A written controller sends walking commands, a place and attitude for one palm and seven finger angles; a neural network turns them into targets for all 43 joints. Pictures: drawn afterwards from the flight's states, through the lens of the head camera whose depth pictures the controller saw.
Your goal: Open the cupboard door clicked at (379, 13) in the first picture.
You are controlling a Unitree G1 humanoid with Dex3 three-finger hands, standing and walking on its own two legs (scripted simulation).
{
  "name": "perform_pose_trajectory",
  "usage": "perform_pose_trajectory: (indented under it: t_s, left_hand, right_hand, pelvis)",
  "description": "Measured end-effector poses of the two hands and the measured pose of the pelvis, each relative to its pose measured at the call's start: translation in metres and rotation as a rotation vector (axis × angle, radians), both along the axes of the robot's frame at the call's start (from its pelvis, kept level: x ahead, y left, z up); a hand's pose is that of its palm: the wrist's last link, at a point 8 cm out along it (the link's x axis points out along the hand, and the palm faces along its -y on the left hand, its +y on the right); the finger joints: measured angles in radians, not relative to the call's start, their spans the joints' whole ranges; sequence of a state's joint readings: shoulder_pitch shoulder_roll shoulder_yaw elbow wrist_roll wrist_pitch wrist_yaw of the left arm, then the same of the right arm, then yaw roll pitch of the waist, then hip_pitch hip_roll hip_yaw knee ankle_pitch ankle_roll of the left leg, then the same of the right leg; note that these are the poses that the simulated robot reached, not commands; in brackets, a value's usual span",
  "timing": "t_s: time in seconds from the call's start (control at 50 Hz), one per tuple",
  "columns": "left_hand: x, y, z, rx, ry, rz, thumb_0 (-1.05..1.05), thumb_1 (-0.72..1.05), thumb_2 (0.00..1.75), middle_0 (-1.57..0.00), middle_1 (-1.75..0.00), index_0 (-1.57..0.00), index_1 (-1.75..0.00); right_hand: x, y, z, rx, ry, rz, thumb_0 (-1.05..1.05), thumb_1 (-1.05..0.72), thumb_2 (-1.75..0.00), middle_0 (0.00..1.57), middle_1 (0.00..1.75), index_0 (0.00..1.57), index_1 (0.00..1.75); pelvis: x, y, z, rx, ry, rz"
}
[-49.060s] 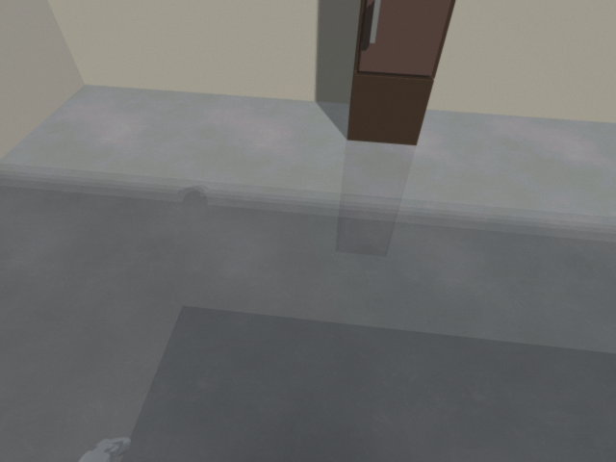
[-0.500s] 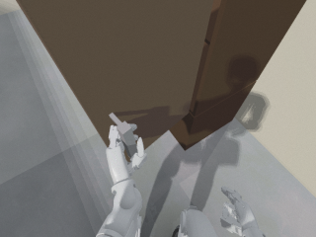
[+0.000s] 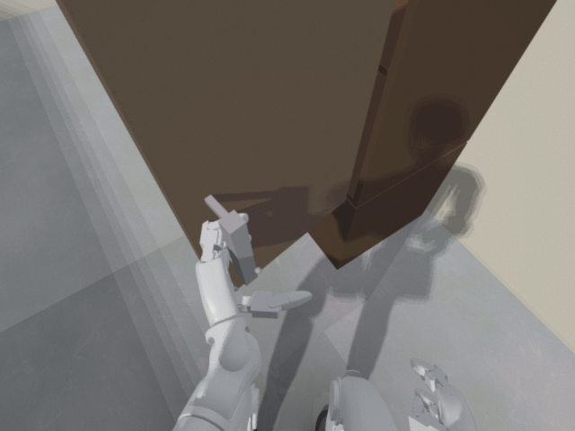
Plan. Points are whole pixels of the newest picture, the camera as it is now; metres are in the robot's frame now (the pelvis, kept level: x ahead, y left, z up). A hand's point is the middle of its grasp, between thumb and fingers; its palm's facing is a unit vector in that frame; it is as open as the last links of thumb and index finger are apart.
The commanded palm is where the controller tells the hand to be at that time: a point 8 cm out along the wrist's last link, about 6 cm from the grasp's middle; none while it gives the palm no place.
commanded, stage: open thumb and fingers to let go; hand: left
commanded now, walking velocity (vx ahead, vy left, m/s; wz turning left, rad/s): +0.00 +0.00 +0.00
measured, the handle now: (231, 243) +0.37 +0.09 +0.01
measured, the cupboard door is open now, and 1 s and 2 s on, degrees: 99 100 100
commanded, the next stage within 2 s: slide the hand sideways off the handle in 0.24 s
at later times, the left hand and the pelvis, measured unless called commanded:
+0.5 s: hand (254, 294) +0.30 +0.06 +0.01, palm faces -0.07 -0.99 -0.10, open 16.0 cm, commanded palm +0.28 +0.09 +0.01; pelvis -0.01 +0.02 -0.01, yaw +1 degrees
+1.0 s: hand (234, 327) +0.25 +0.08 +0.02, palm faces -0.09 -1.00 +0.01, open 16.4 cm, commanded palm +0.23 +0.13 +0.01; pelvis +0.00 +0.03 -0.01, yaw -1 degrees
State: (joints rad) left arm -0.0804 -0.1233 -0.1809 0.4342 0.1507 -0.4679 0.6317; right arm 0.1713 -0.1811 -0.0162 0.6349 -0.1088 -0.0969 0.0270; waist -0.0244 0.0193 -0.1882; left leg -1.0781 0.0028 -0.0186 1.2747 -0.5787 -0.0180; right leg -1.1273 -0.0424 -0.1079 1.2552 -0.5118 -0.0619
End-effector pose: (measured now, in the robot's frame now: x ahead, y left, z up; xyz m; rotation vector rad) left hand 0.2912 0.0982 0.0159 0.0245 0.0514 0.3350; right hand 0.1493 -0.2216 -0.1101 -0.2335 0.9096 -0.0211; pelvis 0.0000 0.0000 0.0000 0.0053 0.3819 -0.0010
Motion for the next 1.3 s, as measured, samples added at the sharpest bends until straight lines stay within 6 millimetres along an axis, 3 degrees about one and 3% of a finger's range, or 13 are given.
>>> perform_pose_trajectory:
  t_s: [0.22,0.38,0.5,0.56,0.66,0.76,0.96,1.1,1.3]
  left_hand:
    - [-0.003,-0.002,0.000,0.006,0.001,-0.040,-0.01,-0.49,0.31,-0.23,-0.72,-0.25,-0.73]
    - [-0.004,0.002,0.000,0.011,0.000,-0.058,-0.01,-0.50,0.30,-0.33,-0.54,-0.31,-0.61]
    - [-0.011,0.014,-0.002,0.071,-0.050,-0.413,-0.01,-0.50,0.30,-0.25,-0.42,-0.17,-0.46]
    - [-0.010,0.018,-0.002,0.017,-0.048,-0.491,-0.01,-0.50,0.30,-0.21,-0.37,-0.13,-0.40]
    - [-0.013,0.017,0.001,-0.091,-0.024,-0.452,-0.01,-0.50,0.30,-0.13,-0.33,-0.16,-0.36]
    - [-0.029,0.016,0.007,-0.081,-0.050,-0.432,-0.01,-0.50,0.30,-0.10,-0.31,-0.16,-0.33]
    - [-0.049,0.030,-0.001,-0.039,-0.026,-0.438,-0.01,-0.50,0.30,-0.13,-0.30,-0.13,-0.30]
    - [-0.069,0.047,0.005,-0.059,-0.012,-0.381,-0.01,-0.50,0.30,-0.14,-0.30,-0.14,-0.30]
    - [-0.080,0.056,-0.003,-0.042,0.006,-0.421,-0.01,-0.50,0.30,-0.15,-0.30,-0.15,-0.30]
  right_hand:
    - [0.003,0.017,0.004,0.015,-0.031,0.017,0.01,-0.90,-0.89,0.20,0.30,0.20,0.30]
    - [0.009,0.026,0.003,0.024,-0.046,0.042,0.01,-0.90,-0.89,0.20,0.30,0.20,0.30]
    - [0.002,0.022,-0.001,0.014,-0.048,0.028,0.01,-0.90,-0.89,0.20,0.30,0.21,0.30]
    - [-0.002,0.019,-0.002,0.011,-0.050,0.002,0.01,-0.90,-0.89,0.20,0.30,0.21,0.30]
    - [-0.007,0.019,0.003,0.018,-0.051,-0.027,0.01,-0.90,-0.89,0.20,0.30,0.20,0.30]
    - [-0.004,0.023,0.009,0.025,-0.061,-0.019,0.01,-0.90,-0.89,0.20,0.30,0.20,0.30]
    - [0.022,0.035,0.009,0.036,-0.099,0.014,0.01,-0.90,-0.89,0.20,0.30,0.20,0.30]
    - [0.040,0.042,0.014,0.048,-0.143,0.037,0.01,-0.90,-0.89,0.20,0.30,0.20,0.30]
    - [0.052,0.036,0.010,0.028,-0.175,0.045,0.01,-0.90,-0.89,0.20,0.30,0.21,0.30]
  pelvis:
    - [-0.005,0.010,0.000,-0.009,-0.007,-0.004]
    - [-0.010,0.014,-0.002,-0.012,-0.012,0.000]
    - [-0.013,0.018,-0.009,-0.015,-0.021,0.018]
    - [-0.015,0.022,-0.012,-0.021,-0.030,0.016]
    - [-0.014,0.028,-0.009,-0.015,-0.027,-0.001]
    - [-0.009,0.031,-0.009,-0.010,-0.019,-0.011]
    - [-0.004,0.031,-0.015,-0.016,-0.015,-0.007]
    - [0.000,0.029,-0.014,-0.018,-0.013,0.001]
    - [0.002,0.024,-0.024,-0.022,0.001,0.005]
